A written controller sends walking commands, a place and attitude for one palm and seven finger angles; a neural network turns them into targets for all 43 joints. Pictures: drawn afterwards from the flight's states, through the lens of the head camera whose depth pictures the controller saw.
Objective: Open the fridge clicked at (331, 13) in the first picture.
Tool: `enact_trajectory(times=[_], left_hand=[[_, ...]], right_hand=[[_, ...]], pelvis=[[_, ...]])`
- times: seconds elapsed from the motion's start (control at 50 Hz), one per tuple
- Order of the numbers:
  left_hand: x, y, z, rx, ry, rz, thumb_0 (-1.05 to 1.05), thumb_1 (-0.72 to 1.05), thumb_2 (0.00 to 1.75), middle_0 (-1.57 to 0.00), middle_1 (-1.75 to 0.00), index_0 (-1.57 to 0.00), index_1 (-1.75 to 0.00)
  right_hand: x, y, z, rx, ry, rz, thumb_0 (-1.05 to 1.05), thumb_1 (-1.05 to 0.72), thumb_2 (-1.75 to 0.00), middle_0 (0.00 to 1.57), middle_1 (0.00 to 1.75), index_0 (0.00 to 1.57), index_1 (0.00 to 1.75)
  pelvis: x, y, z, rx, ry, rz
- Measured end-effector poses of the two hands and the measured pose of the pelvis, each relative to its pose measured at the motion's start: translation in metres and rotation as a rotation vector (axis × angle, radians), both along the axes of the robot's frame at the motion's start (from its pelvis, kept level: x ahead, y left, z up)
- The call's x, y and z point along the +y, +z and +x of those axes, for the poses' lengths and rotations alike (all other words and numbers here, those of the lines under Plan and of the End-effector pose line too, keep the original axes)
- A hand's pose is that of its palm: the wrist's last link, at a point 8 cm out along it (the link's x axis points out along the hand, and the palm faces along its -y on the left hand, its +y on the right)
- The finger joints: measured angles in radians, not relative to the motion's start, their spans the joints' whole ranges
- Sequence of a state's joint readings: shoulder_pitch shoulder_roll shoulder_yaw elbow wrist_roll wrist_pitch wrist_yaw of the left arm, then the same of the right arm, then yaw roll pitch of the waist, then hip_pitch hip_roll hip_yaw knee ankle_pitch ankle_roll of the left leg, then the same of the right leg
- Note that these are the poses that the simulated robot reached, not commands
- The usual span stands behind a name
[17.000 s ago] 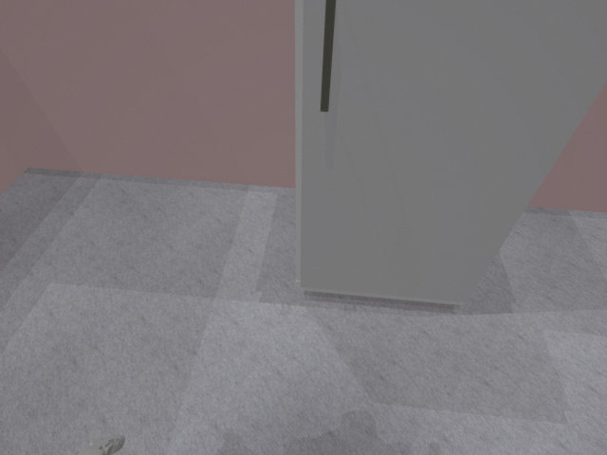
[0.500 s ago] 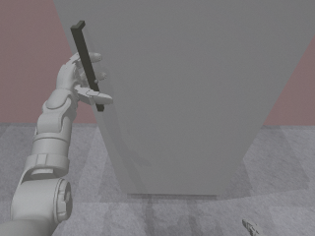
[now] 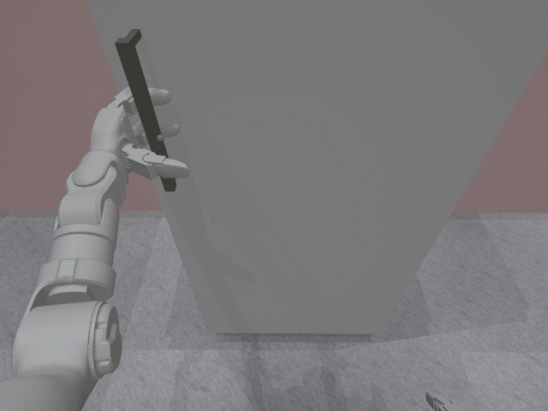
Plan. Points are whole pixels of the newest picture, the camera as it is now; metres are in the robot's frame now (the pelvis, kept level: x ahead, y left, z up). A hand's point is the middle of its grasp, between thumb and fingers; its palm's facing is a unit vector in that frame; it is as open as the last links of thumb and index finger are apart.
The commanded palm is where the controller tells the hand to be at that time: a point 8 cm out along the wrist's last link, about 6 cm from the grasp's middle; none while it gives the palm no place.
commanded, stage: grip the handle and tug to test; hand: left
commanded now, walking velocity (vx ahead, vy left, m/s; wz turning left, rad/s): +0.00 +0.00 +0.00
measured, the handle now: (154, 121) +0.48 +0.19 +0.20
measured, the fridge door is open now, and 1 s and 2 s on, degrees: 0 0 0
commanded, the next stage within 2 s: pull the door a little, standing still in 1.40 s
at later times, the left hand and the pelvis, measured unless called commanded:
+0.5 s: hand (157, 139) +0.43 +0.17 +0.20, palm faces +0.02 -1.00 +0.01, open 8.1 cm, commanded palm +0.41 +0.22 +0.20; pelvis +0.00 +0.01 +0.00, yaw +0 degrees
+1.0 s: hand (162, 138) +0.43 +0.17 +0.20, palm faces +0.04 -1.00 +0.00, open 5.2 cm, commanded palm +0.40 +0.22 +0.20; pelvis +0.00 +0.00 +0.00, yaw +1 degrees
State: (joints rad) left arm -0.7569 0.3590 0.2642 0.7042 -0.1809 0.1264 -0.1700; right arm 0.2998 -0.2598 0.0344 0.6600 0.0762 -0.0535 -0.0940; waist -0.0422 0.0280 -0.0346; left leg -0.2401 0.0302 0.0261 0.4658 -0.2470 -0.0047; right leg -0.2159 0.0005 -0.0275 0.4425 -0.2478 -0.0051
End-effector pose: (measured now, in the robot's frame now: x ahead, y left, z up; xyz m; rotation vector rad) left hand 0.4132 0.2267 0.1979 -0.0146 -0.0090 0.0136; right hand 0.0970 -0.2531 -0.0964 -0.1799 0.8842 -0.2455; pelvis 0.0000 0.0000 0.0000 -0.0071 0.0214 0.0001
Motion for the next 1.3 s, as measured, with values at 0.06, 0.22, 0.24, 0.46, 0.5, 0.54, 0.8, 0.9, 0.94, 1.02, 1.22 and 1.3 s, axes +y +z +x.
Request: enact_trajectory(times=[0.06,0.22,0.24,0.46,0.5,0.54,0.8,0.9,0.94,1.02,1.22,1.3], left_hand=[[0.002,0.000,-0.001,-0.007,0.003,0.002,-0.01,-0.49,0.31,-0.33,-1.22,-0.32,-1.22],[-0.001,0.004,-0.005,-0.017,-0.010,0.003,-0.01,-0.29,0.39,-0.33,-1.24,-0.32,-1.24],[-0.001,0.004,-0.005,-0.014,-0.010,-0.001,-0.01,-0.25,0.41,-0.34,-1.24,-0.33,-1.24],[0.001,0.003,-0.008,-0.007,0.008,0.008,0.00,0.22,0.61,-0.38,-1.31,-0.37,-1.31],[0.001,0.004,-0.007,-0.006,0.005,0.010,0.00,0.31,0.65,-0.39,-1.32,-0.38,-1.32],[0.000,0.004,-0.006,0.000,0.002,0.011,0.00,0.41,0.69,-0.40,-1.33,-0.39,-1.33],[-0.004,0.004,-0.005,0.000,0.007,0.007,0.01,0.77,0.84,-0.43,-1.39,-0.43,-1.39],[-0.005,0.004,-0.005,0.001,0.014,0.009,0.01,0.77,0.85,-0.42,-1.40,-0.43,-1.40],[-0.005,0.004,-0.006,0.001,0.020,0.011,0.01,0.77,0.85,-0.42,-1.40,-0.42,-1.40],[-0.005,0.004,-0.006,0.001,0.022,0.011,0.01,0.77,0.84,-0.42,-1.40,-0.42,-1.40],[-0.007,0.004,-0.007,-0.008,0.025,0.020,0.01,0.79,0.83,-0.39,-1.40,-0.37,-1.40],[-0.006,0.003,-0.009,-0.018,0.021,0.015,0.01,0.80,0.82,-0.37,-1.40,-0.35,-1.40]], right_hand=[[0.001,0.000,0.000,-0.001,-0.002,0.000,0.01,-0.91,-0.90,0.20,0.30,0.21,0.30],[0.008,0.001,0.010,-0.017,0.016,0.010,0.01,-0.91,-0.90,0.20,0.30,0.21,0.30],[0.009,0.001,0.012,-0.020,0.018,0.012,0.01,-0.91,-0.90,0.20,0.30,0.21,0.30],[0.016,0.006,0.027,-0.054,0.044,0.017,0.01,-0.91,-0.90,0.20,0.30,0.21,0.30],[0.017,0.006,0.028,-0.052,0.047,0.016,0.01,-0.91,-0.90,0.20,0.30,0.21,0.30],[0.016,0.006,0.027,-0.047,0.049,0.014,0.01,-0.91,-0.90,0.20,0.30,0.21,0.30],[0.011,0.002,0.019,-0.015,0.038,0.015,0.01,-0.91,-0.90,0.20,0.30,0.21,0.30],[0.009,0.001,0.017,-0.007,0.036,0.012,0.01,-0.91,-0.90,0.20,0.30,0.21,0.30],[0.008,0.000,0.016,-0.007,0.036,0.011,0.01,-0.91,-0.90,0.20,0.30,0.21,0.30],[0.007,0.000,0.017,-0.009,0.035,0.013,0.01,-0.91,-0.90,0.20,0.30,0.21,0.30],[0.008,0.003,0.026,-0.038,0.033,0.027,0.01,-0.91,-0.90,0.20,0.30,0.21,0.30],[0.009,0.005,0.035,-0.058,0.028,0.036,0.01,-0.91,-0.90,0.20,0.30,0.21,0.30]], pelvis=[[0.001,0.000,0.001,-0.001,-0.001,0.000],[0.005,0.000,0.002,-0.004,0.001,-0.001],[0.005,0.000,0.002,-0.004,0.001,-0.001],[0.006,0.001,0.002,-0.007,0.004,-0.001],[0.006,0.000,0.002,-0.007,0.006,-0.001],[0.006,0.000,0.002,-0.006,0.009,-0.002],[0.003,0.001,0.003,-0.006,0.009,0.000],[0.002,0.000,0.002,-0.006,0.011,0.000],[0.001,0.000,0.002,-0.006,0.013,-0.001],[0.001,0.000,0.002,-0.006,0.012,0.000],[0.001,0.001,0.007,-0.007,0.001,0.002],[0.001,0.001,0.013,-0.007,-0.009,0.003]])
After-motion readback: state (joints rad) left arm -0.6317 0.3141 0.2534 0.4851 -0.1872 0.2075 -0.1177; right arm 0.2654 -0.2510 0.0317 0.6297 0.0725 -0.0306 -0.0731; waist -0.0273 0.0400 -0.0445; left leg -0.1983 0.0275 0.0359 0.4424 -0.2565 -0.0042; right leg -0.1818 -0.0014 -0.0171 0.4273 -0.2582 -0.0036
